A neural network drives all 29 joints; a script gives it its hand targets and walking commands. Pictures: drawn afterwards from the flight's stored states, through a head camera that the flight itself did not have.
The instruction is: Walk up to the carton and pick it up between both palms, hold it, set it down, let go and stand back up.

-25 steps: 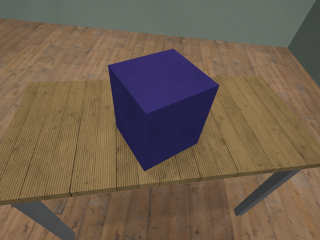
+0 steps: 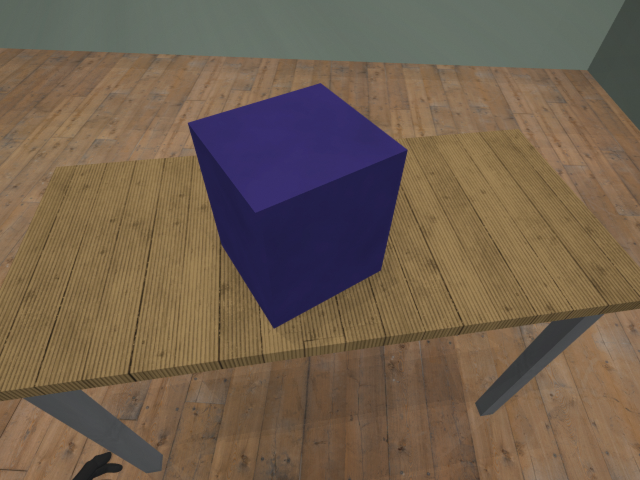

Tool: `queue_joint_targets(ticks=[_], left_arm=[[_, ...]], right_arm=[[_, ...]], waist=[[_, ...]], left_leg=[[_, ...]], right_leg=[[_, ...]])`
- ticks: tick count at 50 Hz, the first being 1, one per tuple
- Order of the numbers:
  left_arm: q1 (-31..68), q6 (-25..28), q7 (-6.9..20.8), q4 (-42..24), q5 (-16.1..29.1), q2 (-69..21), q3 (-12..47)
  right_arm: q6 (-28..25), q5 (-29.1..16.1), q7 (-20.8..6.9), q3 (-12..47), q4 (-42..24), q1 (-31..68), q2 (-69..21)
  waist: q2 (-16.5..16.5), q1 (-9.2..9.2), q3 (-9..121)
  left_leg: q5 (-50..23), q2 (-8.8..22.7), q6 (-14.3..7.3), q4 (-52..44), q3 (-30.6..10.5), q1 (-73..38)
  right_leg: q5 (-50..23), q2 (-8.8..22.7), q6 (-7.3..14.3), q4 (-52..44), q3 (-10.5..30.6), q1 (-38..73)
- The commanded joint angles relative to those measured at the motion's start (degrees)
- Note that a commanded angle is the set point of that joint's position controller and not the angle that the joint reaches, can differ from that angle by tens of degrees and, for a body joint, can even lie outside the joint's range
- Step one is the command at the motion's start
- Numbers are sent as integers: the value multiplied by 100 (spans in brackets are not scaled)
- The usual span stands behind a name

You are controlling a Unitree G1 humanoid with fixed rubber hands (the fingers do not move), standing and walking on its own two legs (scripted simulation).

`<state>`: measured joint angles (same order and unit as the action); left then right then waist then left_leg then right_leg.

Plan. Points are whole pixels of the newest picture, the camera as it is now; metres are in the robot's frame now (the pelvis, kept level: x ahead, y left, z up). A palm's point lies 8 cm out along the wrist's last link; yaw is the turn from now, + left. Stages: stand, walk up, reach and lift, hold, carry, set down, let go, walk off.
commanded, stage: walk up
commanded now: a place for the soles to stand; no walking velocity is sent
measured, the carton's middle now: (297, 206) +0.50 +0.03 +0.06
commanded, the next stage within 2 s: reach and lift in 1.02 s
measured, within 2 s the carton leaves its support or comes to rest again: neither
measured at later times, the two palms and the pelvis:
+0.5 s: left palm out of the picture +0.14 +0.31 -0.08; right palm out of the picture +0.08 -0.33 -0.08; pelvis +0.01 +0.00 +0.01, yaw +0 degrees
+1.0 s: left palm out of the picture +0.13 +0.32 -0.08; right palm out of the picture +0.08 -0.32 -0.08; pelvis +0.01 +0.00 +0.01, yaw +0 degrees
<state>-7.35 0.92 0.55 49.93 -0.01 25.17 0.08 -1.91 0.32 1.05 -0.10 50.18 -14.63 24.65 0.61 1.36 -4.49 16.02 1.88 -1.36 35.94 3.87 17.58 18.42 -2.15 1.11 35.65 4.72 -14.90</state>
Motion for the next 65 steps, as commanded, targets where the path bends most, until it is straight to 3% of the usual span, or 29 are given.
queue_joint_targets(ticks=[1, 3, 6, 8, 10, 11, 13, 16, 17, 18, 20, 21, 23, 24, 26, 27, 35, 38, 42, 45, 47, 51, 52, 54, 56, 58, 60, 62, 65], left_arm=[[197, 99, -11, -84, -73, 959, -281], [187, 108, -4, -63, -86, 984, -321], [179, 121, 14, -32, -56, 959, -330], [260, 106, 28, -67, -52, 913, -274], [156, 133, 26, -38, -52, 795, -230], [14, 146, 15, -28, 1, 840, -244], [111, 167, 15, 13, -37, 898, -272], [9, 160, -20, 65, 2, 924, -258], [70, 153, -35, 8, -73, 878, -213], [-108, 204, -42, -54, -53, 982, -271], [-129, 213, -57, -48, -78, 1026, -272], [-117, 207, -57, -83, -68, 1147, -321], [107, 209, -32, -159, -94, 953, -238], [18, 197, -38, -154, -86, 933, -265], [-43, 189, -47, -61, -66, 914, -277], [-139, 204, -51, 9, -59, 901, -260], [-13, 228, -30, -77, -106, 1076, -289], [-183, 230, -75, 45, -99, 1035, -287], [9, 246, -69, -110, -105, 930, -244], [-157, 234, -49, -102, -110, 843, -236], [-139, 250, -68, -62, -143, 1022, -311], [-154, 270, -44, -120, -112, 972, -271], [1856, -928, -164, -981, -591, 717, -681], [1846, -1776, -259, -1657, -416, 512, -575], [1555, -2263, -248, -2620, -421, 511, -504], [1515, -2521, -276, -3198, -368, 267, -261], [1078, -2707, -353, -3152, -338, -119, -140], [544, -2782, -369, -2993, -444, -210, -488], [246, -2821, -391, -3104, -376, -517, -392]], right_arm=[[-119, 51, -80, -299, -212, 587, 1072], [-120, 41, -116, -324, -63, 560, 1095], [-130, 89, -122, -322, -96, 428, 1156], [-132, 63, -108, -311, -98, 609, 1062], [-169, 77, -120, -275, -33, 615, 1116], [-193, 74, -100, -263, 31, 677, 1113], [-202, 9, -96, -271, 37, 447, 1114], [-170, -7, -78, -252, 19, 677, 1090], [-170, -14, -73, -247, -66, 569, 1038], [-150, 71, -78, -304, 7, 578, 1119], [-127, 36, -105, -314, -12, 439, 1046], [-143, 39, -98, -286, 43, 363, 1064], [-148, 46, -97, -302, 8, 396, 1174], [-129, 49, -109, -338, 14, 428, 1140], [-136, 27, -109, -318, 24, 618, 1135], [-109, 50, -117, -279, -23, 614, 1005], [-129, 33, -150, -324, 59, 465, 1111], [-112, 41, -107, -314, 1, 787, 1061], [-105, 66, -132, -307, 22, 448, 1131], [-94, 79, -143, -314, -52, 559, 1139], [-70, 25, -150, -297, -23, 629, 1051], [-87, 66, -139, -328, 18, 524, 1019], [-1006, 723, -410, -918, 161, 2535, 492], [-967, 645, -620, -1230, 317, 2208, 991], [-1028, 495, -653, -1257, 324, 1489, 1141], [-1012, 407, -695, -1247, -10, 1354, 877], [-879, 203, -848, -1334, -156, 1372, 1100], [-756, -26, -961, -1367, -299, 1162, 1351], [-617, -197, -1143, -1429, -453, 1032, 1429]], waist=[[-371, -8, 559], [55, -90, 600], [-119, -27, 805], [-132, -39, 532], [-178, -103, 716], [-556, -154, 827], [-64, -31, 1208], [-246, -157, 1252], [-193, -25, 1159], [-391, -148, 1133], [-316, -56, 1482], [112, -80, 1472], [-537, -33, 1248], [-129, -64, 1300], [-541, -138, 1147], [-243, -123, 1298], [-374, 12, 1224], [11, -171, 1140], [-418, -8, 1257], [-471, -120, 987], [-13, -92, 921], [-180, -7, 972], [27, 616, -47], [101, 471, -282], [281, 331, 300], [-103, 335, 356], [-909, 306, 537], [-937, 195, 678], [-455, 118, 974]], left_leg=[[881, 721, -281, -1308, -1014, -267], [685, 700, -251, -1239, -957, -282], [162, 558, -168, -1130, -799, -398], [747, 620, -207, -1319, -943, -504], [195, 747, -190, -1477, -969, -554], [-180, 768, -258, -1460, -1032, -674], [-1187, 736, -164, -1105, -752, -1002], [-1222, 633, -142, -825, -583, -1013], [-1286, 651, -147, -870, -557, -1066], [-1361, 667, -173, -805, -578, -1066], [-1270, 561, -194, -676, -437, -1107], [-1361, 615, -162, -646, -530, -988], [-1326, 694, -151, -972, -627, -1153], [-934, 756, -245, -1000, -827, -1122], [-856, 767, -297, -1025, -798, -1029], [-835, 686, -246, -918, -660, -917], [-1010, 554, -109, -921, -567, -1033], [-556, 603, -206, -889, -637, -900], [-833, 684, -207, -1152, -855, -1084], [-387, 754, -284, -1214, -890, -798], [-75, 655, -227, -1040, -808, -614], [-435, 521, -127, -1125, -591, -838], [706, -195, 103, -645, -388, 33], [1400, -57, 49, -385, -288, -738], [825, -113, 150, 508, -400, -2358], [483, -58, 214, 283, -331, -2628], [373, 482, 206, -741, -447, -1751], [-689, 432, 257, -908, -420, -1440], [-953, 352, 455, -1054, -481, -2000]], right_leg=[[-142, 604, 387, -912, 767, -232], [57, 559, 343, -1044, 779, 26], [-36, 640, 346, -1220, 783, 91], [64, 579, 351, -1277, 759, -299], [-715, 482, 325, -1017, 582, -4], [-1075, 537, 261, -1079, 664, 34], [-1681, 645, 305, -944, 574, 317], [-2165, 752, 125, -1028, 696, 324], [-2177, 681, 231, -869, 611, 190], [-2103, 656, 291, -812, 689, 154], [-2183, 722, 350, -929, 658, 413], [-2451, 730, 326, -777, 526, 484], [-1849, 673, 328, -798, 587, 66], [-1525, 584, 285, -805, 472, 172], [-1322, 542, 266, -883, 526, 58], [-1454, 672, 263, -1066, 555, 473], [-1540, 662, 274, -1002, 617, 299], [-1589, 700, 279, -1129, 743, 289], [-1386, 603, 317, -943, 613, 278], [-949, 485, 235, -1089, 453, 136], [-854, 693, 284, -1330, 679, 213], [-1373, 733, 362, -1253, 749, 236], [484, 35, 222, -680, -1144, -1011], [1033, 265, 481, -647, -904, -1593], [1314, 818, 790, -905, -686, -2922], [617, 734, 728, -903, -872, -2876], [-657, 262, 518, -609, -1253, -1245], [-1379, 31, 393, -633, -1267, -398], [-1383, -3, 299, -1008, -1219, -326]])
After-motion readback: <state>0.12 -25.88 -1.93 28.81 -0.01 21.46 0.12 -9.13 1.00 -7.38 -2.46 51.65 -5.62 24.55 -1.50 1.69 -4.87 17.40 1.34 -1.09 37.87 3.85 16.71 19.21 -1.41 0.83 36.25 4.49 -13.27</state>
